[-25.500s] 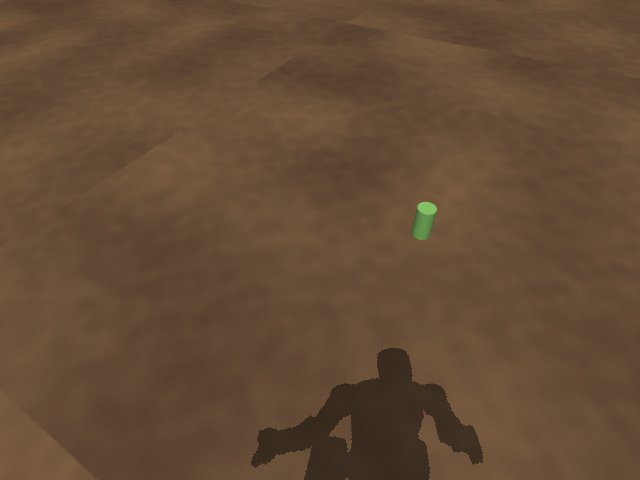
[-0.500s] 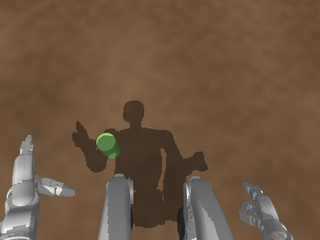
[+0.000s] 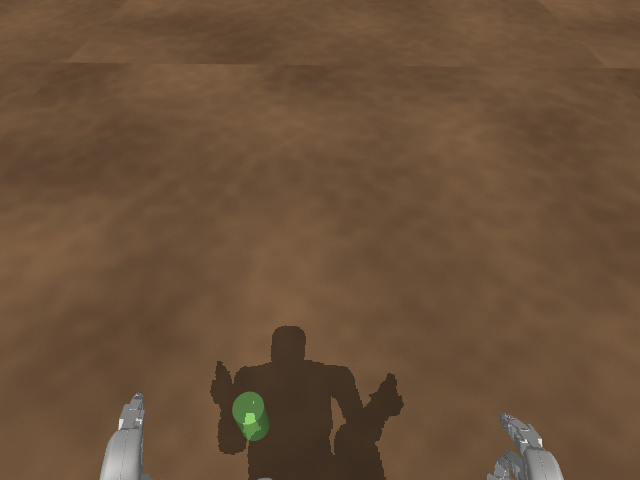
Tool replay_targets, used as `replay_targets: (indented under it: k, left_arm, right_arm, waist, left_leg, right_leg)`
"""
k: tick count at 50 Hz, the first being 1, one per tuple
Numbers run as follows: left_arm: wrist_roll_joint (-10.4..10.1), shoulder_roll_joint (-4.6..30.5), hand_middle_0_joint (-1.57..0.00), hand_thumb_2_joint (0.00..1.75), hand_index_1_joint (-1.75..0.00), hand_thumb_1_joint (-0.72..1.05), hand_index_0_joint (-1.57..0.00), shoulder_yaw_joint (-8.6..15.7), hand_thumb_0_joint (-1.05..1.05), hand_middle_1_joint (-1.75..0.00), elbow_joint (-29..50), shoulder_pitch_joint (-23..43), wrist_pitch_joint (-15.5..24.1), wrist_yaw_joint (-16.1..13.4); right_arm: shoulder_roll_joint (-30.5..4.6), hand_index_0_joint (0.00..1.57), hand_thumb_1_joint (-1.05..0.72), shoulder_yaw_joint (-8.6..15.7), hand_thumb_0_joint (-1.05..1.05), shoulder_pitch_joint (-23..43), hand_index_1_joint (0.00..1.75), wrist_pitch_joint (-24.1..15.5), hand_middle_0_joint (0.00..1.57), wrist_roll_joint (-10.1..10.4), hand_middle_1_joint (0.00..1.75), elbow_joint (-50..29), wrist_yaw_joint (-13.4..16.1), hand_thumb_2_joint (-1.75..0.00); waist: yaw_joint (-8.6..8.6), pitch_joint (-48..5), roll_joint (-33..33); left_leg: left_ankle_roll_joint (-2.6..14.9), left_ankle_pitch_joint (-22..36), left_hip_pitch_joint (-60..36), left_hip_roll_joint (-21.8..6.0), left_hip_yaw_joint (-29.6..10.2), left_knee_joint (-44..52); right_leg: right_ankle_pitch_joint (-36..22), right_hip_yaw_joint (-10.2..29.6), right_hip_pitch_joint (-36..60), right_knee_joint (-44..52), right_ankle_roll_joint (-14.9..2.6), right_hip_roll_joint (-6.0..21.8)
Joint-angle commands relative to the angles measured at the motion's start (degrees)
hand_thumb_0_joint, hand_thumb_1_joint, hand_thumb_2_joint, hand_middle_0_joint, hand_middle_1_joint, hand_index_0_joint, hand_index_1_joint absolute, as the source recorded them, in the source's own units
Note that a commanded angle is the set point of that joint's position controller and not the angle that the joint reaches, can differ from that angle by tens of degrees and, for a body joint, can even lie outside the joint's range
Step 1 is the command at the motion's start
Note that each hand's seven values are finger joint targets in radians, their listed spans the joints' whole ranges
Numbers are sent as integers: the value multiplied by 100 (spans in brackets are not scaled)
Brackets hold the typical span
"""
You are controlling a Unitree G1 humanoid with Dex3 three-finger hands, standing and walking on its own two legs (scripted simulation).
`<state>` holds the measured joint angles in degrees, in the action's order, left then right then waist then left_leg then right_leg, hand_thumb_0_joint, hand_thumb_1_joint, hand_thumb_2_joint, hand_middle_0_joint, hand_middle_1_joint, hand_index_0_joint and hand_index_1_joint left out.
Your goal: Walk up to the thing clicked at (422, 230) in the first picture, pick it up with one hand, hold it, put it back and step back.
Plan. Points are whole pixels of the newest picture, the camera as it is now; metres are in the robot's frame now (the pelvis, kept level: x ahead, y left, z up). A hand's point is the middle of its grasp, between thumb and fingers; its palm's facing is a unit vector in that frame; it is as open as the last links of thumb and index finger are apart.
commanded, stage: home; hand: left
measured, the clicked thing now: (251, 417) +0.41 +0.19 -0.62
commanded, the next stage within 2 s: stand in 1.74 s
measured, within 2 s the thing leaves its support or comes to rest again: neither
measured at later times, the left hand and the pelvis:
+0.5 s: hand out of the picture +0.16 +0.18 -0.03, palm faces +0.13 -0.95 -0.28, open 17.6 cm; pelvis -0.01 -0.01 +0.02, yaw +1 degrees
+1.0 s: hand out of the picture +0.16 +0.16 -0.03, palm faces +0.13 -0.95 -0.28, open 17.6 cm; pelvis -0.01 -0.02 +0.02, yaw +1 degrees
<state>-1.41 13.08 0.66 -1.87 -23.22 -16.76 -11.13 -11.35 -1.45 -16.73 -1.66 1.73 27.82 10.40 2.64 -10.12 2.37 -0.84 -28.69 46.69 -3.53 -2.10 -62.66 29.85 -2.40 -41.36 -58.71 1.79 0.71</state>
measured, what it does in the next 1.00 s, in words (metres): stands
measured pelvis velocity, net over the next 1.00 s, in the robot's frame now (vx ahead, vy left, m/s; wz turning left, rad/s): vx -0.01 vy -0.02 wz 0.02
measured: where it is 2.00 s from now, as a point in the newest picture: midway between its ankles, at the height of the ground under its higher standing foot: outside the picture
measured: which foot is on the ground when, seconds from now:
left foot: down 0.00-1.00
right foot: down 0.00-1.00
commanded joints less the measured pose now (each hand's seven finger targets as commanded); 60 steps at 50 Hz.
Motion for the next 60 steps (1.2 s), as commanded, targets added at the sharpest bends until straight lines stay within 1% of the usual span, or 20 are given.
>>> replay_targets:
  k: [1, 6, 8, 10, 11, 12, 15, 20, 22, 23, 25, 26, 29, 34, 47, 53, 55, 56, 58, 60]
  left_arm:
    - [64, 536, -5, 2, -4, -60, -5, 188, 0, -4, 1383, -147, 111, -14]
    - [74, 453, -5, 3, -5, -59, -5, 160, 0, -5, 1616, -386, 159, 106]
    - [88, 622, -5, 3, -4, -59, -5, 248, 0, -5, 1966, -142, 232, 117]
    - [106, 372, -5, 3, -4, -59, -5, 110, 0, -5, 1285, -449, 214, 174]
    - [121, 315, -5, 3, -5, -59, -5, 42, 0, -5, 1431, -347, 241, 203]
    - [110, 389, -5, 4, -5, -57, -5, 178, 0, -5, 1451, -272, 273, 194]
    - [138, 455, -5, 3, -5, -58, -5, 162, 0, -5, 1553, -298, 307, 208]
    - [123, 433, -4, 2, -4, -61, -5, 125, 0, -4, 1409, -171, 325, 216]
    - [125, 573, -5, 3, -5, -59, -5, 210, 0, -5, 1647, 8, 365, 204]
    - [130, 441, -5, 3, -4, -59, -5, 163, 0, -4, 1290, -255, 344, 214]
    - [117, 552, -5, 3, -4, -59, -5, 230, 0, -5, 1529, -121, 376, 214]
    - [120, 367, -5, 2, -4, -60, -5, 111, 0, -4, 1136, -362, 348, 237]
    - [116, 392, -5, 3, -5, -59, -5, 149, 0, -5, 1148, -275, 382, 244]
    - [117, 477, -5, 3, -5, -59, -5, 210, 0, -5, 1242, -245, 436, 252]
    - [109, 549, -5, 3, -4, -60, -5, 274, 0, -4, 1333, -17, 524, 294]
    - [107, 354, -4, 2, -4, -61, -4, 154, 0, -4, 1167, -342, 518, 328]
    - [105, 542, -5, 3, -5, -59, -5, 284, 0, -5, 1469, -58, 546, 303]
    - [120, 405, -5, 4, -5, -58, -5, 209, 0, -5, 1102, -240, 520, 317]
    - [117, 462, -5, 3, -4, -60, -5, 228, 0, -4, 1330, -121, 536, 312]
    - [108, 434, -5, 3, -4, -60, -5, 186, 0, -4, 1202, -164, 521, 315]
  right_arm:
    - [-695, 20, -90, 282, 0, 376, 30, -410, 20, -34, 30, -948, 157, -90]
    - [-697, 20, -90, 268, 0, 455, 30, -542, 20, -55, 30, -1041, 138, -90]
    - [-685, 20, -90, 265, 0, 383, 30, -584, 20, -85, 30, -971, 134, -90]
    - [-681, 20, -90, 247, 0, 378, 30, -632, 20, -105, 30, -941, 113, -90]
    - [-663, 20, -90, 253, 0, 370, 30, -658, 20, -124, 30, -953, 107, -90]
    - [-682, 20, -90, 259, 0, 375, 30, -668, 20, -129, 30, -951, 105, -90]
    - [-705, 20, -90, 266, 0, 367, 30, -697, 20, -145, 30, -924, 80, -90]
    - [-688, 20, -90, 219, 0, 481, 30, -736, 20, -138, 30, -907, 81, -90]
    - [-697, 20, -90, 235, 0, 457, 30, -738, 20, -143, 30, -854, 96, -90]
    - [-681, 20, -90, 215, 0, 485, 30, -747, 20, -129, 30, -869, 89, -90]
    - [-697, 20, -90, 234, 0, 480, 30, -756, 20, -131, 30, -853, 91, -90]
    - [-675, 20, -90, 203, 0, 508, 30, -758, 20, -138, 30, -870, 80, -90]
    - [-696, 20, -90, 224, 0, 543, 30, -774, 20, -124, 30, -882, 59, -90]
    - [-695, 20, -90, 246, 0, 460, 30, -782, 20, -126, 30, -857, 62, -90]
    - [-679, 20, -90, 248, 0, 529, 30, -866, 20, -128, 30, -772, 79, -90]
    - [-662, 20, -90, 251, 0, 507, 30, -867, 20, -137, 30, -772, 73, -90]
    - [-688, 20, -90, 272, 0, 479, 30, -881, 20, -131, 30, -751, 87, -90]
    - [-675, 20, -90, 251, 0, 506, 30, -876, 20, -131, 30, -736, 83, -90]
    - [-666, 20, -90, 256, 0, 489, 30, -875, 20, -146, 30, -739, 96, -90]
    - [-661, 20, -90, 238, 0, 510, 30, -881, 20, -134, 30, -733, 96, -90]
  waist:
    - [-56, -235, -55]
    - [-113, 7, -11]
    - [-105, -88, 69]
    - [-28, 171, -176]
    - [-8, -3, -55]
    - [-43, -44, -27]
    - [-64, -295, 92]
    - [-87, -50, 148]
    - [-90, -235, 204]
    - [-89, -56, -5]
    - [-133, -80, 69]
    - [-141, 78, 21]
    - [-168, 100, 67]
    - [-140, -109, -151]
    - [-130, 74, -136]
    - [-129, -140, -132]
    - [-160, -145, -38]
    - [-96, -17, -160]
    - [-90, -217, -3]
    - [-98, -15, -121]
  left_leg:
    - [109, 1222, -1220, 194, 101, 1321]
    - [66, 1007, -1354, 176, 69, 1641]
    - [56, 1223, -1453, 180, 71, 1623]
    - [82, 1196, -1397, 204, 112, 1588]
    - [81, 1300, -1474, 215, 136, 1540]
    - [79, 1282, -1485, 226, 143, 1550]
    - [52, 1586, -1684, 236, 136, 1530]
    - [53, 1137, -1603, 241, 97, 1701]
    - [61, 1220, -1704, 251, 141, 1662]
    - [69, 1154, -1627, 239, 129, 1690]
    - [70, 1234, -1632, 250, 155, 1686]
    - [61, 1102, -1556, 242, 126, 1736]
    - [59, 909, -1505, 238, 106, 1807]
    - [106, 1221, -1575, 270, 217, 1618]
    - [121, 826, -1485, 290, 271, 1620]
    - [122, 1098, -1606, 289, 275, 1590]
    - [110, 1157, -1619, 286, 280, 1590]
    - [119, 1062, -1591, 279, 278, 1608]
    - [107, 1161, -1684, 275, 260, 1608]
    - [116, 1112, -1596, 271, 242, 1626]
  right_leg:
    - [-1256, -251, 466, 1169, -200, -245]
    - [-976, -274, 576, 1308, -216, -270]
    - [-1159, -265, 682, 1310, -213, -259]
    - [-1157, -238, 608, 1368, -189, -263]
    - [-1271, -190, 677, 1361, -197, -237]
    - [-1256, -183, 728, 1371, -193, -222]
    - [-1516, -180, 908, 1343, -195, -222]
    - [-1106, -195, 812, 1467, -208, -228]
    - [-1193, -155, 865, 1502, -202, -208]
    - [-1125, -175, 853, 1520, -195, -214]
    - [-1209, -162, 876, 1525, -201, -204]
    - [-1064, -194, 831, 1528, -207, -224]
    - [-885, -207, 772, 1543, -221, -230]
    - [-1269, -116, 899, 1594, -164, -192]
    - [-866, 9, 792, 1761, -133, -120]
    - [-1161, -30, 892, 1645, -145, -160]
    - [-1233, -47, 906, 1648, -148, -161]
    - [-1140, -51, 839, 1646, -142, -175]
    - [-1233, -60, 889, 1607, -153, -188]
    - [-1173, -78, 845, 1633, -153, -183]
